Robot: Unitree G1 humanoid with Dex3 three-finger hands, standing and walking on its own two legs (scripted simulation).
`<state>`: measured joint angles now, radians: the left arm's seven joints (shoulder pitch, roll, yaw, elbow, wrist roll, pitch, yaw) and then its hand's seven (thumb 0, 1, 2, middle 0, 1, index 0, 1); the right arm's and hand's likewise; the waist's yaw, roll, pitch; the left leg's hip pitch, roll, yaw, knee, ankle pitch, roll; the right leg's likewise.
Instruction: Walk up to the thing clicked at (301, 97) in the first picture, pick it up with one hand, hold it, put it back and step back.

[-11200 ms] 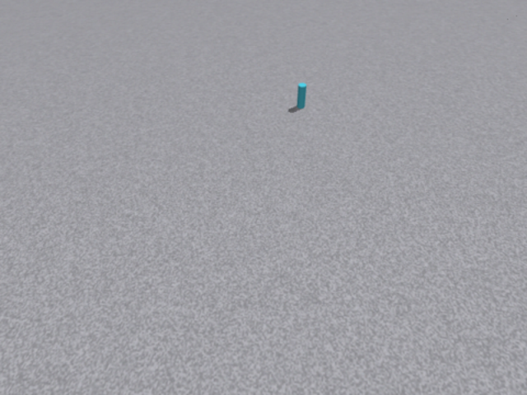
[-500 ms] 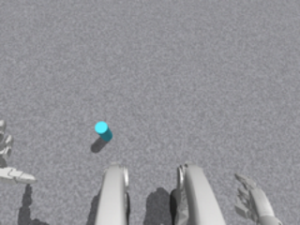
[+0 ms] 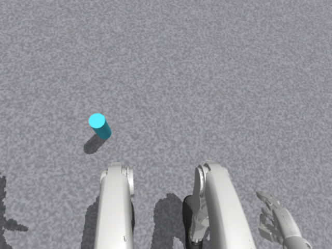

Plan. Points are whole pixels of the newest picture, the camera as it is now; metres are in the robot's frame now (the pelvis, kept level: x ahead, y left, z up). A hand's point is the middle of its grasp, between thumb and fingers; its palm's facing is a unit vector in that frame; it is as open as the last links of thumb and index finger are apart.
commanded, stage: go down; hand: left
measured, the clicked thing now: (101, 127) +0.47 +0.24 -0.37
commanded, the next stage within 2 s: approach in 0.86 s
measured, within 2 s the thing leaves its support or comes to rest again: neither
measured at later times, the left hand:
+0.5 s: hand out of the picture +0.37 +0.41 -0.05, palm faces +0.20 -0.98 -0.08, open 17.7 cm
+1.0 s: hand out of the picture +0.38 +0.42 -0.06, palm faces +0.18 -0.98 -0.06, open 17.7 cm
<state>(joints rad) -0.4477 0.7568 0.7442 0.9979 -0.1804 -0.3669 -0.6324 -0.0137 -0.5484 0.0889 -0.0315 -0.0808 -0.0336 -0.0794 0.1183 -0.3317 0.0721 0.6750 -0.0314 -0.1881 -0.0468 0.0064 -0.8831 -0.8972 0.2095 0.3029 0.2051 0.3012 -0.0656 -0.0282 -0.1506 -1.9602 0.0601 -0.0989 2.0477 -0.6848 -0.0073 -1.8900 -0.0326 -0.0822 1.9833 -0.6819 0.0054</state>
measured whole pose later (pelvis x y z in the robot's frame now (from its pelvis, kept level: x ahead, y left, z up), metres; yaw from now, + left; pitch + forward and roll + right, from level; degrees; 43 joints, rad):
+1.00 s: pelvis -0.01 +0.00 -0.07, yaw -2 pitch +32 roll -8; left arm -0.62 0.93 0.83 1.10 -0.20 -0.37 -0.75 -0.02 -0.60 0.05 -0.04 -0.07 -0.04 -0.07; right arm 0.11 -0.37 0.13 0.66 -0.05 -0.18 -0.03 0.00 -0.90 -0.90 0.21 0.30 0.21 0.30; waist -0.11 -0.04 -0.08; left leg -2.15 0.05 -0.13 2.26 -0.69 0.00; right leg -2.06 -0.03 -0.09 2.18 -0.68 0.01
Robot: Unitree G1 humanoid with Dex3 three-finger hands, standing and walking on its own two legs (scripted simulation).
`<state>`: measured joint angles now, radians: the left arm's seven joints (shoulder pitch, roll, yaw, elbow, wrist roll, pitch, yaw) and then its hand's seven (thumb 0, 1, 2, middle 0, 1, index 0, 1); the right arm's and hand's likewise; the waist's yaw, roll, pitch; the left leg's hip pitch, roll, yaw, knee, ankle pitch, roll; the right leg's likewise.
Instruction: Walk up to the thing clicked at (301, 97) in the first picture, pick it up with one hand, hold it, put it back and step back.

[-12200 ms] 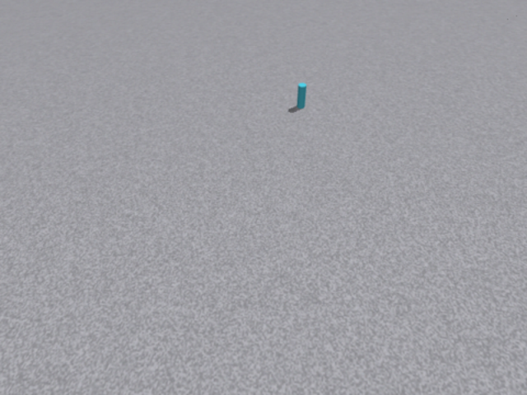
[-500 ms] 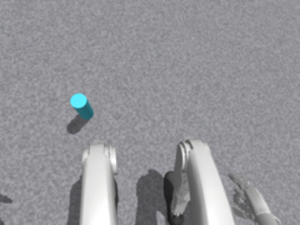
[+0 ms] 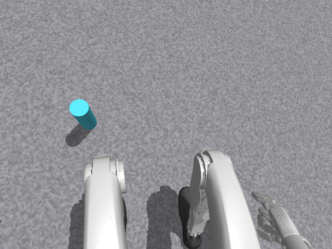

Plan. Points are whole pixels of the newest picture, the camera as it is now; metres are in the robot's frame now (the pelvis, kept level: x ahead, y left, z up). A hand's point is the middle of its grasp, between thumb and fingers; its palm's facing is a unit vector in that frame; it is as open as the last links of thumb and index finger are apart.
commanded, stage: approach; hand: left
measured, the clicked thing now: (84, 116) +0.48 +0.25 -0.30
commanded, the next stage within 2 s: close in in 0.50 s
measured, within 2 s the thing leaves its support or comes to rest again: neither
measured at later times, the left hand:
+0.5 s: hand (31, 125) +0.41 +0.35 -0.18, palm faces +0.16 -0.99 +0.04, open 17.7 cm
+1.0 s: hand (74, 127) +0.43 +0.27 -0.27, palm faces +0.19 -0.98 +0.03, open 17.6 cm
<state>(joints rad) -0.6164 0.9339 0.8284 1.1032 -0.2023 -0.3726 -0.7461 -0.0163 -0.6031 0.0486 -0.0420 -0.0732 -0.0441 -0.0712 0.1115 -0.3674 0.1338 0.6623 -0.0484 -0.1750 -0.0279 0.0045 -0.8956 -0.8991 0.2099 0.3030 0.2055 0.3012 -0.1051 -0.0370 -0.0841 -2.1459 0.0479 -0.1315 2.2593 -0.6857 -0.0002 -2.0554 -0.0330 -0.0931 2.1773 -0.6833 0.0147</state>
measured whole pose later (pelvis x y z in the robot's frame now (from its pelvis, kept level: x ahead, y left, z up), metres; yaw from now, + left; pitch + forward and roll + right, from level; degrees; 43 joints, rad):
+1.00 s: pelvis -0.02 +0.02 -0.10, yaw -9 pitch +13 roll -17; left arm -0.63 0.87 0.65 1.46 -0.13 -1.04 -0.27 -0.02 -0.60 0.07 -0.04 -0.11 -0.06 -0.09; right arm -0.16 -0.39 0.48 0.57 -0.35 -0.04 0.10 0.00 -0.91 -0.90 0.21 0.30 0.21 0.30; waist -0.24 -0.28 0.28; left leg -2.22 0.04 -0.37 2.66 -0.71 -0.01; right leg -2.06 0.04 -0.24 2.42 -0.62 0.06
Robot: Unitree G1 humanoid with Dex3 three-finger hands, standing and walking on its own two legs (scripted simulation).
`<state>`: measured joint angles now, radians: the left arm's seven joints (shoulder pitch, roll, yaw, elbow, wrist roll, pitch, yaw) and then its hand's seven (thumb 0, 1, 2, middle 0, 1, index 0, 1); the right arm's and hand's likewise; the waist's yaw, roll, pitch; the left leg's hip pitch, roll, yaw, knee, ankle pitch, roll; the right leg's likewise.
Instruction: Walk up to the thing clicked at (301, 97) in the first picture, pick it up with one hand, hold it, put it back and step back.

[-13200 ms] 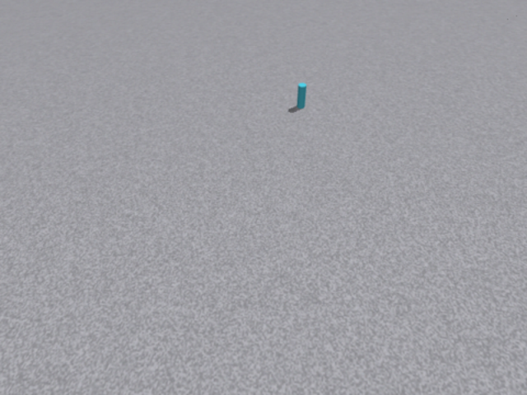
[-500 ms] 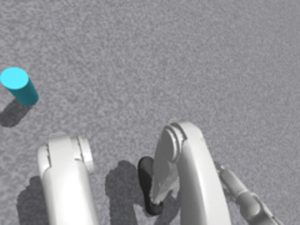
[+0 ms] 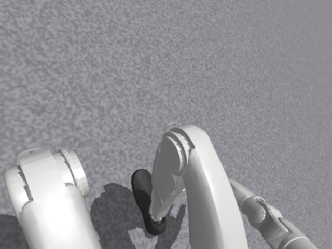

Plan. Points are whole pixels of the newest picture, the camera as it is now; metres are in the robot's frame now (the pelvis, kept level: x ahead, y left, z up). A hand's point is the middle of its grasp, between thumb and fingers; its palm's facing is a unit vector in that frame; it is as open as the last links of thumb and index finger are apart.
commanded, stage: close in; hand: left
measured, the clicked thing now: out of the picture +0.45 +0.31 -0.20
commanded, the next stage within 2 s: close in 0.20 s
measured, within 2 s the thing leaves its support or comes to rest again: leaves its support in 1.44 s
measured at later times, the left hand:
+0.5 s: hand out of the picture +0.42 +0.30 -0.18, palm faces +0.37 -0.93 +0.02, open 15.3 cm
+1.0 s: hand out of the picture +0.44 +0.30 -0.18, palm faces +0.38 -0.93 +0.00, open 7.8 cm
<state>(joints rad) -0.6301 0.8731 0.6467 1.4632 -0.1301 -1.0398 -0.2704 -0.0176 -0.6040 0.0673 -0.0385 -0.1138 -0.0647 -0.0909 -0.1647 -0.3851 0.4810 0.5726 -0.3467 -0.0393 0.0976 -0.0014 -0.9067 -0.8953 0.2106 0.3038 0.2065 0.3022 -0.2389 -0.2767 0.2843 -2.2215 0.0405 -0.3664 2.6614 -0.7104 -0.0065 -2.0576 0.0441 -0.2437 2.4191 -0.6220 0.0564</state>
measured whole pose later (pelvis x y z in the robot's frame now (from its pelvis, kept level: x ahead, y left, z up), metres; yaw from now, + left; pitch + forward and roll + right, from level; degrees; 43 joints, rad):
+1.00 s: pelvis +0.00 +0.00 +0.00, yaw -2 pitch +12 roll -19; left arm -0.70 0.91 0.51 1.51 -0.10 -1.09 -0.04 -0.02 0.20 0.69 -0.67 -0.78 -0.74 -0.79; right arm -0.19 -0.38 0.56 0.53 -0.37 0.04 0.12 0.00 -0.86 -0.89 0.21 0.30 0.21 0.30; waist -0.27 -0.30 0.32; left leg -2.22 0.05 -0.41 2.66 -0.72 0.00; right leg -2.05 0.06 -0.27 2.39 -0.61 0.07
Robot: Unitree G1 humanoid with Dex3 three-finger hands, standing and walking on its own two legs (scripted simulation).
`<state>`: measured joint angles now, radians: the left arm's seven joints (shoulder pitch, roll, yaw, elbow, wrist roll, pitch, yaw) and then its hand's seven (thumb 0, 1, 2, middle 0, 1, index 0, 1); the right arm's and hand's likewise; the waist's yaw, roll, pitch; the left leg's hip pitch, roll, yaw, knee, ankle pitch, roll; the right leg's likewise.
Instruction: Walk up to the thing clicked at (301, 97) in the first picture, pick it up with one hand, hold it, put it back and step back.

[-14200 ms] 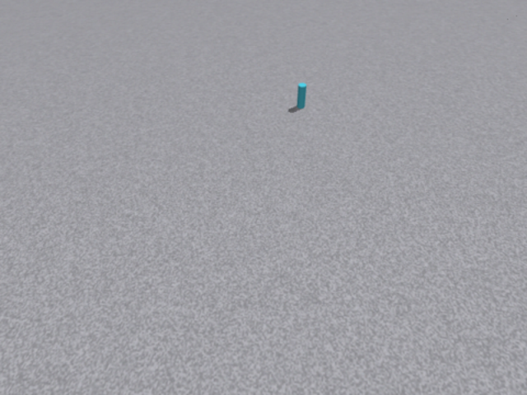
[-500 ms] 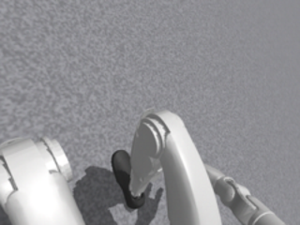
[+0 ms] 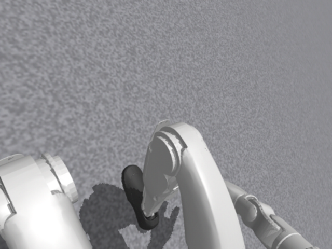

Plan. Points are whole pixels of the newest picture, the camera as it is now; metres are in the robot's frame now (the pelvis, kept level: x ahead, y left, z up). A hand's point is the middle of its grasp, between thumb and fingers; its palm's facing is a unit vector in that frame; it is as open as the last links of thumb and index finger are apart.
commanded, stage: close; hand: left
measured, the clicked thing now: out of the picture +0.44 +0.32 -0.21
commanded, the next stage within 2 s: settle in 0.02 s
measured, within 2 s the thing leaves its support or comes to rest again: leaves its support in 0.44 s
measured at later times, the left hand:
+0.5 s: hand out of the picture +0.44 +0.31 -0.17, palm faces +0.41 -0.91 +0.02, open 7.9 cm
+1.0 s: hand out of the picture +0.41 +0.34 -0.05, palm faces +0.40 -0.92 -0.02, open 7.9 cm
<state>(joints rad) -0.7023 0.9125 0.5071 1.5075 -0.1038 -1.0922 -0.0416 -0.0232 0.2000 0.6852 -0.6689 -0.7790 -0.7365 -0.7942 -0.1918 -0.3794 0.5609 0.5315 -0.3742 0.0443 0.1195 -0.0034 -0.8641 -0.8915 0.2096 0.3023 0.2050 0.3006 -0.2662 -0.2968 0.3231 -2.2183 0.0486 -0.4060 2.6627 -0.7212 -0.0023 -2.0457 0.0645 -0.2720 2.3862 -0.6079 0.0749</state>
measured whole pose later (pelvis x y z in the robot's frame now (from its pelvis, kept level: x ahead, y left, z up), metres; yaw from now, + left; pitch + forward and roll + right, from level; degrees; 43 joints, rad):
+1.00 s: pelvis +0.01 -0.01 +0.03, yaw +5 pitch +24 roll -13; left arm -0.60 0.62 0.45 0.96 -0.13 -0.71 -0.13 -0.04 -0.22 1.22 -0.78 -1.20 -0.84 -1.26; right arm 0.01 -0.32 0.25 0.59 -0.18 0.08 0.11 0.00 -0.88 -0.90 0.21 0.30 0.21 0.30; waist -0.17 -0.11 0.06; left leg -2.26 0.04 -0.25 2.51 -0.70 0.00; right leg -2.12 0.00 -0.17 2.34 -0.66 0.04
